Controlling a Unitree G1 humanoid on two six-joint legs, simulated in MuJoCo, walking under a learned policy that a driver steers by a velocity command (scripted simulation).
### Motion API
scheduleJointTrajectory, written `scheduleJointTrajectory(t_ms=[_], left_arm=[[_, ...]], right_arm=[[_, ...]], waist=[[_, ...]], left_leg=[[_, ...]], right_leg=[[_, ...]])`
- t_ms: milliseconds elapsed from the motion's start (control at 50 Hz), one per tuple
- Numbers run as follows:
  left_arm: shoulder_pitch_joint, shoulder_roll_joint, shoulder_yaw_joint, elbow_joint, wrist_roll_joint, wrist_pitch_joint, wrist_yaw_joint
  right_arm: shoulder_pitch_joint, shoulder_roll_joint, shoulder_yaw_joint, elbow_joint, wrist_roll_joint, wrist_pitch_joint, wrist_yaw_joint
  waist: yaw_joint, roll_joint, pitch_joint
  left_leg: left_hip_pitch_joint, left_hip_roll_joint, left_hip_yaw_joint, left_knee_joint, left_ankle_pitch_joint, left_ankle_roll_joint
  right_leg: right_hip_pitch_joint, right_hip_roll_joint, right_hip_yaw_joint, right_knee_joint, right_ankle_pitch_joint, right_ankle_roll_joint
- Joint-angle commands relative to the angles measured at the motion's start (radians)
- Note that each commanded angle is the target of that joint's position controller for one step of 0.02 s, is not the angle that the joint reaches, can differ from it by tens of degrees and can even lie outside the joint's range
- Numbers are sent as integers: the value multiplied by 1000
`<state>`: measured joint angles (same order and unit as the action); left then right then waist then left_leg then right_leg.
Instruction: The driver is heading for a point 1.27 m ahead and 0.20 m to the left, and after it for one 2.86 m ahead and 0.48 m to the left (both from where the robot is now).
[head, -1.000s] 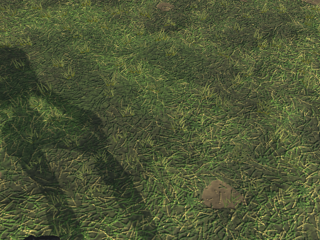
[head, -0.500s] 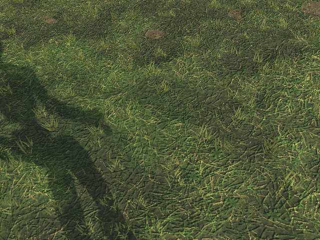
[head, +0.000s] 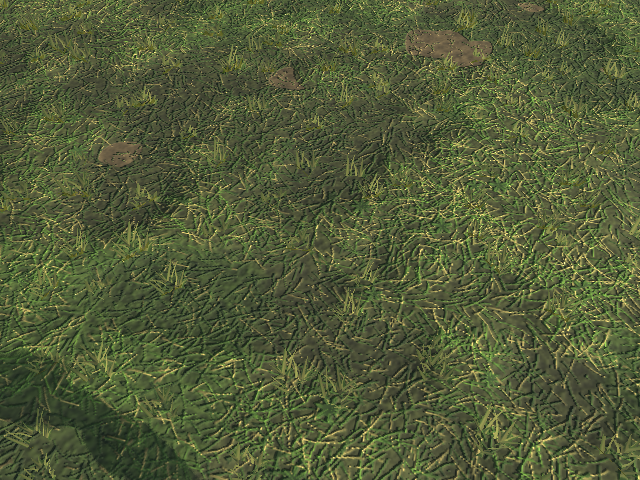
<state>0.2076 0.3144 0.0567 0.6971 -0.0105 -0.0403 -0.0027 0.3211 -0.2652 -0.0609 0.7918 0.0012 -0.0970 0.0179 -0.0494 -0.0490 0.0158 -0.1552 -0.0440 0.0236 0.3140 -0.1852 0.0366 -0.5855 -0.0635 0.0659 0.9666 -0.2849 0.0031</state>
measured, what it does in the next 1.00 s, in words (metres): walks ahead, turning left: right foot, then left foot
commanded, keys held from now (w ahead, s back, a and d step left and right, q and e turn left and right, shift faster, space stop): w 0.20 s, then w+q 0.74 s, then w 0.06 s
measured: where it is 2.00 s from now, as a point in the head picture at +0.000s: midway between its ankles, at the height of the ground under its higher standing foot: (218, 263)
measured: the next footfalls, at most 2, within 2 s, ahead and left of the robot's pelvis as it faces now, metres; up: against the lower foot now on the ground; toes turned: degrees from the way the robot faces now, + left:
right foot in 0.24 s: +0.28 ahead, -0.16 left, +0.00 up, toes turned -2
left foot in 0.78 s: +0.55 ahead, +0.11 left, +0.00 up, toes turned +17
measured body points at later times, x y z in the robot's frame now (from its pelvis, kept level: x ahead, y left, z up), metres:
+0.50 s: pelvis +0.26 -0.07 +0.00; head +0.28 -0.07 +0.45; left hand +0.30 +0.22 -0.11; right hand +0.41 -0.33 -0.11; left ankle +0.34 +0.11 -0.67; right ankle +0.24 -0.15 -0.75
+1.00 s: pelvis +0.52 +0.04 +0.00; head +0.55 +0.06 +0.45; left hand +0.59 +0.35 -0.10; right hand +0.71 -0.20 -0.11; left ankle +0.51 +0.10 -0.75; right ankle +0.65 -0.12 -0.67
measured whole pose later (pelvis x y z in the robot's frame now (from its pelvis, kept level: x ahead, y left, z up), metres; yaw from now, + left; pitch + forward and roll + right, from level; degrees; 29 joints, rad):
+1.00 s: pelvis +0.52 +0.04 +0.00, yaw +22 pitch +1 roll +0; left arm 0.13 0.31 0.06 0.73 0.01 -0.10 0.00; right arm 0.30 -0.28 -0.07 0.73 0.01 -0.05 0.01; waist -0.03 -0.03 0.05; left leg -0.21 -0.11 -0.05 0.36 -0.16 0.10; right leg -0.61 -0.11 0.07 1.00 -0.26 0.04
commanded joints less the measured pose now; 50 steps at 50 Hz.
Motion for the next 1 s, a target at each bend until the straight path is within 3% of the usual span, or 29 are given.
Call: scheduleJointTrajectory(t_ms=[20, 100, 160, 200, 220, 240, 260, 280, 300, 320, 340, 380, 440, 500, 580, 660, 720, 740, 760, 780, 800, 820, 840, 860, 880, 900, 940, 1000], left_arm=[[-49, 5, -13, -76, 6, -22, -13], [-168, 20, -15, -105, -4, -33, -26], [-209, 44, -8, -129, -7, -36, -34], [-122, 74, 10, -107, -1, -37, -32], [2, 115, 34, -69, 4, -36, -24], [180, 189, 58, -43, 17, -32, -11], [228, 268, 72, -30, 20, -24, -8], [238, 170, 49, -29, 12, -24, -10], [179, 136, 35, -29, 9, -29, -10], [114, 106, 26, -31, 12, -33, -13], [63, 74, 18, -29, 16, -39, -16], [16, 48, 16, -20, 25, -57, -20], [11, 64, 27, 13, 28, -77, -14], [23, 80, 34, 41, 30, -76, -3], [65, 113, 43, 74, 20, -65, 10], [124, 137, 54, 113, 1, -35, 13], [106, 175, 64, 112, -8, -11, 24], [96, 186, 67, 109, -9, -2, 29], [79, 184, 64, 103, -12, 4, 34], [94, 152, 49, 85, 6, -4, 37], [194, -2, 1, 33, 36, -34, 16], [79, 78, 11, 23, -1, -75, 1], [-19, 121, 23, -11, -36, -97, -6], [-30, 108, 18, -13, -25, -107, -1], [-27, 111, 24, -1, 2, -107, 6], [-5, 118, 30, 4, 13, -96, 6], [17, 98, 30, 3, 23, -73, 5], [-46, 54, 14, -13, 26, -56, 5]], right_arm=[[-62, -166, -36, -57, 10, -13, -4], [9, -197, -39, -14, 24, 1, -4], [41, -214, -41, 16, 32, 16, -7], [26, -223, -41, 24, 34, 28, -13], [42, -199, -30, 28, 31, 30, -14], [36, -147, -5, 3, 8, 26, -15], [149, -35, 31, -18, 7, 9, -12], [98, -142, 4, 1, 29, -1, -10], [22, -186, -12, -25, 48, -5, -7], [-17, -174, -11, -30, 42, -3, -11], [-33, -163, -14, -30, 29, 5, -14], [6, -125, -13, -14, 29, 33, -15], [-21, -90, -11, -26, 26, 58, -18], [-83, -78, -9, -46, 22, 57, -9], [-223, -54, 6, -94, 18, 51, 16], [-321, -58, 8, -157, 20, 52, 39], [-279, -95, -13, -178, 20, 58, 50], [-194, -124, -30, -163, 21, 61, 48], [-42, -172, -60, -127, 24, 63, 38], [114, -257, -95, -92, 25, 75, 16], [75, -351, -104, -102, 33, 67, 10], [104, -266, -79, -127, 24, 54, 13], [69, -218, -65, -120, 15, 41, 14], [9, -194, -58, -126, 18, 35, 13], [-55, -161, -48, -138, 17, 35, 11], [-91, -141, -40, -157, 3, 34, 6], [-105, -147, -41, -165, 5, 31, -1], [-72, -169, -44, -142, 6, 27, -20]], waist=[[17, 124, 6], [-23, 124, 16], [-14, 134, 27], [55, 132, -19], [111, 110, -96], [187, 16, -235], [139, -248, -360], [180, -139, -329], [166, -101, -188], [135, -58, -124], [107, -52, -69], [58, -67, -41], [40, -25, -1], [51, -7, 20], [104, 16, 65], [130, 19, 92], [76, -29, 25], [24, -42, -30], [-62, -25, -109], [-124, 77, -201], [10, 318, -283], [-71, 190, -376], [-80, 148, -229], [-32, 72, -146], [8, 53, -90], [43, 78, -76], [70, 81, -61], [52, 88, -26]], left_leg=[[15, 253, -180, -170, 215, 185], [32, 252, -128, -154, 222, 156], [105, 294, -139, -113, 249, 132], [116, 278, -103, 4, 427, 100], [62, 229, -72, 164, 513, 74], [-121, 173, -32, 455, 303, 32], [-480, 15, -14, 797, -329, -26], [-581, 46, -144, 927, -396, -21], [-635, 86, -141, 945, -309, -10], [-606, 128, -120, 908, -224, -13], [-578, 151, -117, 863, -165, -21], [-479, 175, -125, 830, -95, -32], [-507, 175, -142, 772, -7, -51], [-537, 167, -142, 621, 148, -54], [-511, 153, -62, 422, 268, -35], [-556, 136, -13, 326, 181, 5], [-425, 57, 70, 316, 32, 59], [-311, 16, 95, 315, -9, 83], [-89, -25, 94, 252, 38, 119], [220, 76, -99, 220, 49, 176], [539, 327, -669, 132, -111, 371], [576, 375, -843, -4, -210, 385], [475, 347, -694, -28, -129, 332], [328, 302, -575, -26, -30, 297], [196, 263, -482, -36, 82, 275], [108, 238, -433, -56, 167, 269], [14, 216, -383, -87, 259, 275], [-62, 180, -271, -109, 337, 252]], right_leg=[[-35, -36, -13, -174, 146, 5], [49, -1, -47, -347, 276, -2], [70, 13, -50, -414, 220, -36], [226, 47, -83, -477, 204, -70], [428, 59, -88, -495, 204, -97], [711, -114, 94, -470, 227, -159], [983, -350, 527, -571, 45, -305], [932, -339, 601, -640, -95, -296], [818, -309, 454, -661, -70, -255], [703, -263, 343, -686, 1, -230], [608, -229, 261, -721, 71, -219], [490, -197, 150, -786, 162, -206], [448, -199, 31, -836, 291, -211], [475, -180, -78, -850, 349, -194], [512, -182, -181, -862, 363, -171], [663, -222, -224, -800, 453, -153], [722, -227, -266, -629, 886, -120], [712, -217, -279, -497, 1018, -107], [630, -183, -303, -294, 1005, -77], [385, -138, -301, 7, 696, -31], [-74, 78, -197, 346, -269, 31], [-181, 84, 22, 434, -308, 13], [-247, 36, 27, 404, -210, -11], [-210, -7, 24, 315, -123, -21], [-147, -34, 19, 230, -80, -12], [-76, -52, 27, 191, -46, -3], [-25, -52, 10, 117, -20, 28], [-23, -44, -24, -63, 132, 67]])
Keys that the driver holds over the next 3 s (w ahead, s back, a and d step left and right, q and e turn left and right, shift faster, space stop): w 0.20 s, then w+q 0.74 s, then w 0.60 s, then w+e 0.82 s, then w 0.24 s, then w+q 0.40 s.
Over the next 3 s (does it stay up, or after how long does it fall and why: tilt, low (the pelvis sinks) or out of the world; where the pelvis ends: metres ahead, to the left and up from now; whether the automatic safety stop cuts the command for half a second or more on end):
stays up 1.60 0.30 -0.01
